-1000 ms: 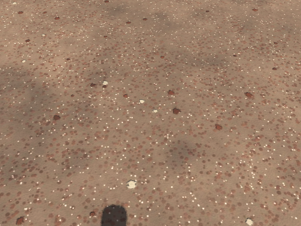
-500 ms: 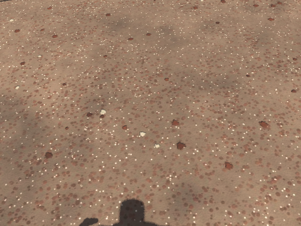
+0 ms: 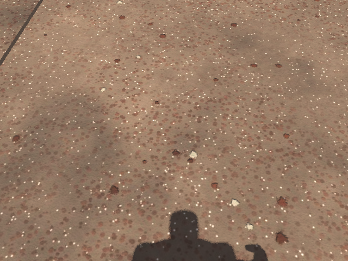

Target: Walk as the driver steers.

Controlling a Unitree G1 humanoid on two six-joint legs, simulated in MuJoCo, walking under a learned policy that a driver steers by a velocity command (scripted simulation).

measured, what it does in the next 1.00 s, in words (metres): walks ahead: right foot, then left foot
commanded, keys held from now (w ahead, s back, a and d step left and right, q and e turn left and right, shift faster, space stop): w+q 0.18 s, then w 0.50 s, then w+e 0.32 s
